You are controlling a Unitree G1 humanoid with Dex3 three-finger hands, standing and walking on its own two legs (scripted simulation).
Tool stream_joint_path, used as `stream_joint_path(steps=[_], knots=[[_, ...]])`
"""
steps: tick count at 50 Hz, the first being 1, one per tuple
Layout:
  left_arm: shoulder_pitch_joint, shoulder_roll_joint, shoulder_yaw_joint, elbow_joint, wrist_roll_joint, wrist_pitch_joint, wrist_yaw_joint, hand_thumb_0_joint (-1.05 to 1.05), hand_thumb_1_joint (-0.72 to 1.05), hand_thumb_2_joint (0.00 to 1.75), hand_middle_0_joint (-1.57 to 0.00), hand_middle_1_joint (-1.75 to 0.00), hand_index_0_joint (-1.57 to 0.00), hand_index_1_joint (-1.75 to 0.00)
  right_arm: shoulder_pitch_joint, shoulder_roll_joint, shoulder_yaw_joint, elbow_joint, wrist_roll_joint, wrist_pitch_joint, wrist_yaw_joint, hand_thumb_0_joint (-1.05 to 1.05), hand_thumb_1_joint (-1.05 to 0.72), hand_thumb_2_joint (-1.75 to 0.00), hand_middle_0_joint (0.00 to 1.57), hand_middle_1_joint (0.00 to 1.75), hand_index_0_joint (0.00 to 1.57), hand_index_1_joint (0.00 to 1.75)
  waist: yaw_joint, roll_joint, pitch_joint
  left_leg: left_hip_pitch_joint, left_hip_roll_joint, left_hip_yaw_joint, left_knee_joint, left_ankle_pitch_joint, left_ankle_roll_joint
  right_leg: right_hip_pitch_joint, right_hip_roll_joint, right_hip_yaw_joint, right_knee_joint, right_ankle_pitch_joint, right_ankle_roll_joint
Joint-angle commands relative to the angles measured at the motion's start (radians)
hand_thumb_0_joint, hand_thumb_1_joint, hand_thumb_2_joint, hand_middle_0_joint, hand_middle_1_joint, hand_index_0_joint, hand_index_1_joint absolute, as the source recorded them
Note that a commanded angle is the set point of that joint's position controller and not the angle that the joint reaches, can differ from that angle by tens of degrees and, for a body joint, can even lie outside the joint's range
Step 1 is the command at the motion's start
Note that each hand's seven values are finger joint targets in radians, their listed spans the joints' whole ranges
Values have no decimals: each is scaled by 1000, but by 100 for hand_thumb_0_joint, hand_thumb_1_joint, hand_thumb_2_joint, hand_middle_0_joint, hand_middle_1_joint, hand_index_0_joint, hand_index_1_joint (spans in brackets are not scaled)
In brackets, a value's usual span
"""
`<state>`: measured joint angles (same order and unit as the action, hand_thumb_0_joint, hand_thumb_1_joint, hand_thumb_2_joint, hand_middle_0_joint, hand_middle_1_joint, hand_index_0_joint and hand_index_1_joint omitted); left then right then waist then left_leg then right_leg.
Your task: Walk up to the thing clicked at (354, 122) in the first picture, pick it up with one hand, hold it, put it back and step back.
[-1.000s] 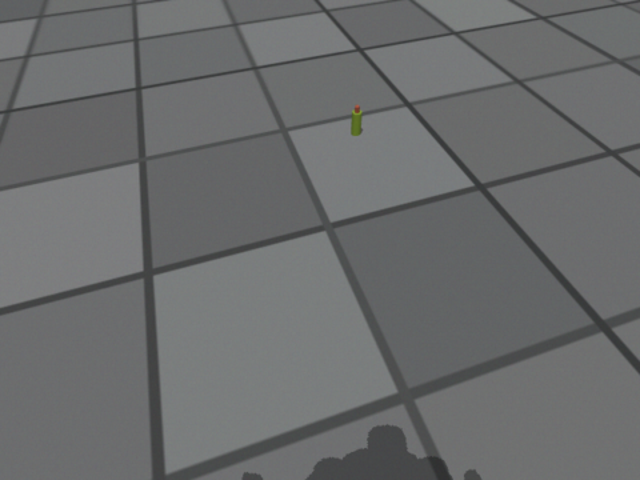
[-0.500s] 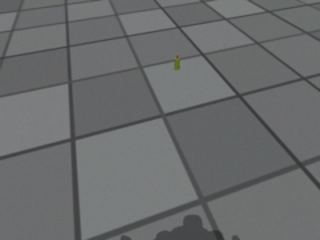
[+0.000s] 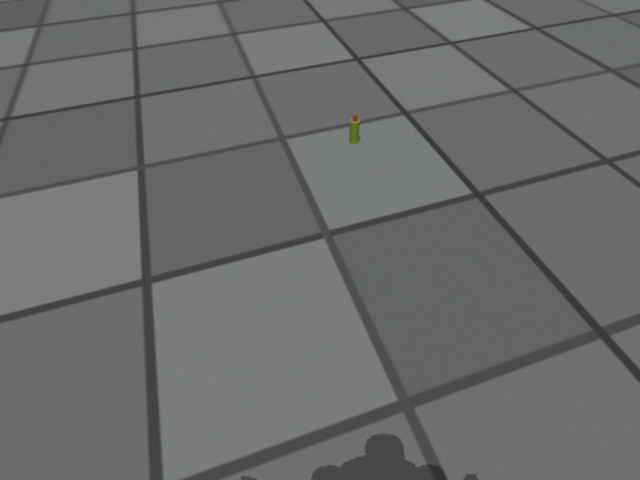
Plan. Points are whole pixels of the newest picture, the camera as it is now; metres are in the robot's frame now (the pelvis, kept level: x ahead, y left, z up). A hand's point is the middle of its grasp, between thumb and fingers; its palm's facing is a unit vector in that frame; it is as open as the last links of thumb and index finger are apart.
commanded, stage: stand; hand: left
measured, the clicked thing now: (354, 127) +1.85 -0.14 -0.70
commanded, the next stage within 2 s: walk up in 0.12 s
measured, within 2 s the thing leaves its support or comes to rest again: neither
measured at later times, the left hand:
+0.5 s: hand (188, 449) +0.20 +0.21 -0.14, palm faces -0.11 -0.89 -0.45, open 7.4 cm
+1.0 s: hand (252, 350) +0.37 +0.15 -0.18, palm faces -0.11 -0.93 -0.36, open 7.4 cm
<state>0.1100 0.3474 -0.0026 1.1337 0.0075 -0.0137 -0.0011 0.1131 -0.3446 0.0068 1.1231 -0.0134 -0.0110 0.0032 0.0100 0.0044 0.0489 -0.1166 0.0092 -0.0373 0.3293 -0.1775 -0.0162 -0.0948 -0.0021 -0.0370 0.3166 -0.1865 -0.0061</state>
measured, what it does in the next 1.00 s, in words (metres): walks ahead: right foot, then left foot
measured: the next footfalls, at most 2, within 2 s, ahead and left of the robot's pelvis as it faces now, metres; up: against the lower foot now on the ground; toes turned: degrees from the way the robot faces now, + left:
right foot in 0.46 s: +0.18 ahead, -0.23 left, +0.00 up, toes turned -11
left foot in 0.96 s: +0.49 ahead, -0.01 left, +0.00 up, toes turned -3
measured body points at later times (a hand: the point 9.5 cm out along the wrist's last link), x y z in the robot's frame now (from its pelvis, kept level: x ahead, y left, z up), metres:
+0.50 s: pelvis +0.08 -0.09 -0.03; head +0.07 -0.11 +0.42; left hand +0.20 +0.26 -0.11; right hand +0.08 -0.44 -0.16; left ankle +0.00 +0.12 -0.74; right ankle +0.14 -0.22 -0.75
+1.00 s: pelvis +0.34 -0.13 -0.03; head +0.37 -0.12 +0.42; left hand +0.37 +0.20 -0.15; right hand +0.43 -0.46 -0.13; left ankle +0.45 -0.01 -0.75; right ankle +0.15 -0.22 -0.74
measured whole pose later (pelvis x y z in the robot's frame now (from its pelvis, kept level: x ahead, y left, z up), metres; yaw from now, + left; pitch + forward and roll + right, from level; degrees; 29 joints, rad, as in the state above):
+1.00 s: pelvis +0.34 -0.13 -0.03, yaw -8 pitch +0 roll +2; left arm 0.36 0.44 0.05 0.95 -0.01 -0.07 -0.04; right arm 0.14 -0.38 -0.09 0.92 -0.06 -0.05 0.09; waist 0.07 -0.06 0.07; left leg -0.42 0.04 0.08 0.57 -0.14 0.00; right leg 0.02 -0.05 -0.05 0.59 -0.51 -0.03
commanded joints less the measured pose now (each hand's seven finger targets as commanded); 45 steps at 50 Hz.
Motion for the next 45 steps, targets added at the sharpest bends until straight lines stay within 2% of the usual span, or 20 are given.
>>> stream_joint_path(steps=[1,5,6,7,8,9,10,11,15,20,23,24,25,26,27,30,32,38,42,45], knots=[[-40,213,43,-61,0,-21,10,0,90,90,-20,-30,-20,-30,-35,-208,-34,-58,5,-21,-16,0,-90,-90,20,30,20,30,-5,6,-57,-14,113,-81,-55,133,35,17,-135,108,-54,118,-22],[-37,212,44,-62,3,-19,9,0,90,90,-20,-30,-20,-30,-31,-210,-35,-58,5,-23,-15,0,-90,-90,20,30,20,30,-6,9,-67,-21,117,-81,-63,137,36,32,-133,104,-50,113,-19],[26,329,124,-148,24,-29,-32,0,90,90,-20,-30,-20,-30,40,-339,-118,-129,-23,-50,6,0,-90,-90,20,30,20,30,-15,-21,-195,62,107,-89,40,-428,112,-55,-83,134,45,-399,-58],[-28,311,121,-151,28,-26,-47,0,90,90,-20,-30,-20,-30,43,-341,-129,-117,-35,-54,18,0,-90,-90,20,30,20,30,-37,25,-87,51,118,-126,21,-565,120,-256,-82,142,113,-512,-57],[-106,271,116,-186,29,-21,-56,0,90,90,-20,-30,-20,-30,96,-348,-139,-115,-40,-55,21,0,-90,-90,20,30,20,30,-81,93,-14,105,170,-206,-55,-670,147,-451,-42,84,213,-484,-38],[-162,242,113,-214,30,-18,-66,0,90,90,-20,-30,-20,-30,128,-372,-154,-115,-34,-59,22,0,-90,-90,20,30,20,30,-112,190,49,112,314,-369,-184,-705,213,-575,-14,21,454,-317,-17],[-179,244,112,-239,36,-24,-65,0,90,90,-20,-30,-20,-30,137,-391,-166,-132,-34,-68,22,0,-90,-90,20,30,20,30,-119,153,85,97,423,-466,-234,-638,269,-657,-55,104,540,-283,-17],[-162,258,112,-242,33,-33,-68,0,90,90,-20,-30,-20,-30,116,-387,-167,-145,-29,-77,19,0,-90,-90,20,30,20,30,-98,88,75,120,432,-467,-239,-554,274,-649,-87,159,546,-263,-19],[-7,270,122,-226,22,-31,-105,0,90,90,-20,-30,-20,-30,18,-358,-166,-206,-35,-85,30,0,-90,-90,20,30,20,30,-17,153,-41,143,306,-214,-221,-483,221,-517,-107,73,499,-229,11],[29,269,136,-224,20,-30,-115,0,90,90,-20,-30,-20,-30,-46,-357,-166,-232,-35,-75,46,0,-90,-90,20,30,20,30,16,178,2,-126,224,-14,-137,-406,166,-190,-92,-3,288,-92,11],[309,323,168,-123,24,-48,-84,0,90,90,-20,-30,-20,-30,-73,-291,-141,-244,-40,-58,46,0,-90,-90,20,30,20,30,152,-90,-69,-378,134,103,297,-469,121,216,-37,-46,237,-30,5],[423,395,192,-104,31,-57,-64,0,90,90,-20,-30,-20,-30,-45,-207,-111,-258,-40,-56,48,0,-90,-90,20,30,20,30,204,-368,-97,-558,6,189,640,-484,100,334,-88,101,98,-303,-25],[407,463,201,-145,33,-67,-51,0,90,90,-20,-30,-20,-30,-10,-183,-97,-278,-16,-51,53,0,-90,-90,20,30,20,30,180,-431,-67,-663,-59,59,850,-419,48,215,-326,628,-179,-743,-83],[258,498,190,-198,19,-69,-55,0,90,90,-20,-30,-20,-30,-8,-291,-125,-269,-17,-43,49,0,-90,-90,20,30,20,30,111,-288,19,-595,15,-17,885,-334,36,23,-422,813,-291,-902,-158],[164,494,189,-237,11,-69,-56,0,90,90,-20,-30,-20,-30,-17,-341,-139,-260,-17,-50,52,0,-90,-90,20,30,20,30,71,-214,87,-592,73,-34,880,-275,40,-57,-428,803,-300,-860,-216],[96,374,157,-251,-3,-89,-44,0,90,90,-20,-30,-20,-30,89,-313,-128,-197,9,-54,66,0,-90,-90,20,30,20,30,-3,-114,41,-486,115,-46,779,-113,58,-69,-283,417,-192,-499,-152],[127,341,142,-244,-7,-100,-44,0,90,90,-20,-30,-20,-30,107,-296,-131,-199,2,-47,81,0,-90,-90,20,30,20,30,0,-105,49,-443,113,-25,714,-33,46,-109,-243,322,-198,-402,-144],[167,353,145,-275,-8,-116,-41,0,90,90,-20,-30,-20,-30,-39,-269,-132,-291,-15,-40,105,0,-90,-90,20,30,20,30,28,-65,85,-511,126,17,422,60,-11,-28,-222,188,-216,-251,-160],[237,342,140,-261,-4,-106,-42,0,90,90,-20,-30,-20,-30,-143,-235,-128,-330,-18,-57,106,0,-90,-90,20,30,20,30,78,-52,72,-389,103,71,237,114,9,1,-194,103,-138,-50,-150],[235,352,132,-269,-6,-98,-37,0,90,90,-20,-30,-20,-30,-122,-231,-135,-328,-15,-62,95,0,-90,-90,20,30,20,30,64,-65,39,-277,83,96,212,96,36,12,-238,115,-65,115,-170]])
